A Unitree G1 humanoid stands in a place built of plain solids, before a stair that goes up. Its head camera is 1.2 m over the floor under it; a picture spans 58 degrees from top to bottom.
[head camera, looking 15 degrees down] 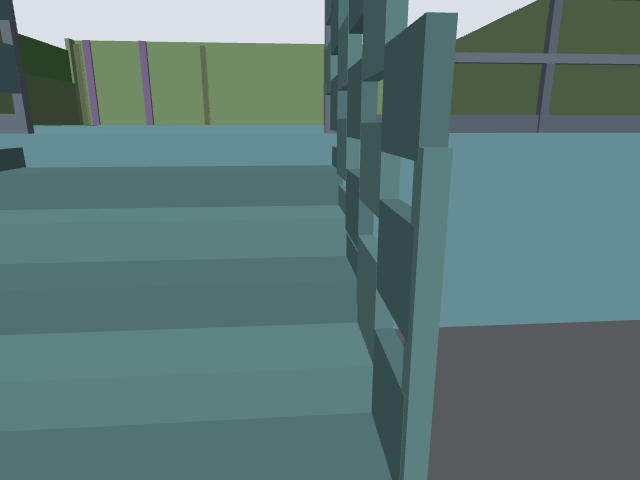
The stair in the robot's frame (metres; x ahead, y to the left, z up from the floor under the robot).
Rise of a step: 0.16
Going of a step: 0.30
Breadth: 1.62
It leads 5 degrees to the left of straight ahead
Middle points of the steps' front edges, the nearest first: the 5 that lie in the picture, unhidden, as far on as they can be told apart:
1.10 0.62 0.49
1.40 0.65 0.66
1.70 0.67 0.82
2.00 0.70 0.99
2.30 0.72 1.15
